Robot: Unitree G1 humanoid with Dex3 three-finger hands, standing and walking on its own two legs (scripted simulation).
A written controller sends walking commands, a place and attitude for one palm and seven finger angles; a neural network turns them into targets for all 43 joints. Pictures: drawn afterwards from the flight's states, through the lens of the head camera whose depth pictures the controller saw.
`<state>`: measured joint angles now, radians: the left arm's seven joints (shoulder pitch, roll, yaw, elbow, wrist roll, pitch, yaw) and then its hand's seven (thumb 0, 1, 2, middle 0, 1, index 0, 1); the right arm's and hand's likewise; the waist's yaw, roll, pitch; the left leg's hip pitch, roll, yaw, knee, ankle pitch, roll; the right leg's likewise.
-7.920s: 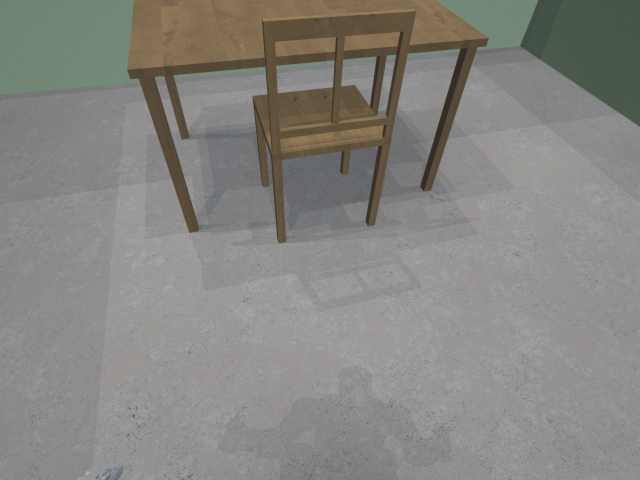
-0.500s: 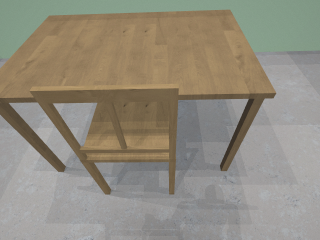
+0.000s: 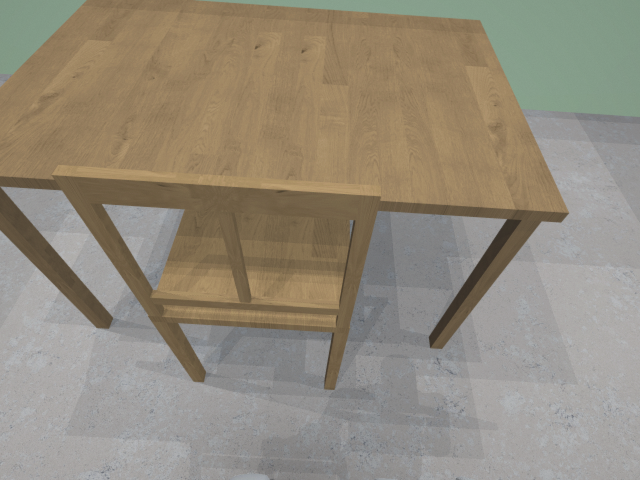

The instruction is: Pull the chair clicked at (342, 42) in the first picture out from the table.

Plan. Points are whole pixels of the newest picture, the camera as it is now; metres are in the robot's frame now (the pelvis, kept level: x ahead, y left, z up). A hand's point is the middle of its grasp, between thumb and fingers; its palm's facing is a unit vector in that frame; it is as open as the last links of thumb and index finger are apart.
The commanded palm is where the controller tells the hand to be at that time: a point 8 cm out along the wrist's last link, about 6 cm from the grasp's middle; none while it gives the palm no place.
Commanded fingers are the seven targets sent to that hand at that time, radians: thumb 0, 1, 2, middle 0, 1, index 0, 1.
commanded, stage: come to a stop and stand still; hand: left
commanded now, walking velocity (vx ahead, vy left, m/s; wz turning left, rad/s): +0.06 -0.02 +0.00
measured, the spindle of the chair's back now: (236, 260) +0.45 +0.18 -0.09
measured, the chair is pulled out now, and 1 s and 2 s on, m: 0.00 0.00 0.00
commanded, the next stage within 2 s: look again from close up in 1.18 s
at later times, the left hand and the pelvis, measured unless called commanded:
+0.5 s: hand out of the picture -0.01 +0.10 -0.17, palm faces +0.04 -0.99 -0.16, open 7.3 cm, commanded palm none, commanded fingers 0.00 0.90 0.90 -0.20 -0.30 -0.20 -0.30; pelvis +0.00 -0.06 +0.00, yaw +1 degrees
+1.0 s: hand out of the picture +0.02 +0.11 -0.18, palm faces +0.06 -0.98 -0.17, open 7.4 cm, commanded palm none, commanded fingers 0.00 0.90 0.90 -0.20 -0.30 -0.20 -0.30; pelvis +0.04 -0.05 +0.00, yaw +0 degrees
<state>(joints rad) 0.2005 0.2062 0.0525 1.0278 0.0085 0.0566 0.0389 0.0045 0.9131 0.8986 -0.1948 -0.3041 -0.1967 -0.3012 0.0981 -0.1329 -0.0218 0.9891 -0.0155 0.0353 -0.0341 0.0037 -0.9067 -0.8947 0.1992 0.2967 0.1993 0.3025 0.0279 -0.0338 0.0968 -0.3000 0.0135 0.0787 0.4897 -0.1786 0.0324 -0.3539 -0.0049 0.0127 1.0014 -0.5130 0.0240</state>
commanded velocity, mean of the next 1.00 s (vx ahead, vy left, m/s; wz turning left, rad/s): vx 0.00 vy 0.00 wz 0.00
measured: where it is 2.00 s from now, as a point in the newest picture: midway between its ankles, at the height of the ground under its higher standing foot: outside the picture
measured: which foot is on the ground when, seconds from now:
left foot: down 0.00-1.00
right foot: up 0.00-0.12, down 0.14-1.00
